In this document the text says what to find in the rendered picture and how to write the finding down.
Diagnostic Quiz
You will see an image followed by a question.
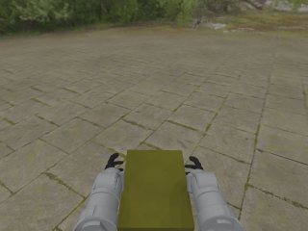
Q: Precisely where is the robot right hand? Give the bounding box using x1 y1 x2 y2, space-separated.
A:
184 156 204 175

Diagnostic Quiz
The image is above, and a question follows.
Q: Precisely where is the robot left hand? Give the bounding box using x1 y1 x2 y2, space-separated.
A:
105 153 124 171

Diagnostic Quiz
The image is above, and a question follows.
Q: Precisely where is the carton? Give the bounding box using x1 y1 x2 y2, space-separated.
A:
117 149 195 231

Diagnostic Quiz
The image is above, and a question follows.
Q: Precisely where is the robot left forearm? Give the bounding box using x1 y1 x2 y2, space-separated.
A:
72 167 125 231

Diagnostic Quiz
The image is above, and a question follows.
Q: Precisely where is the robot right forearm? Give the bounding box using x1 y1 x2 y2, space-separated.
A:
187 168 246 231

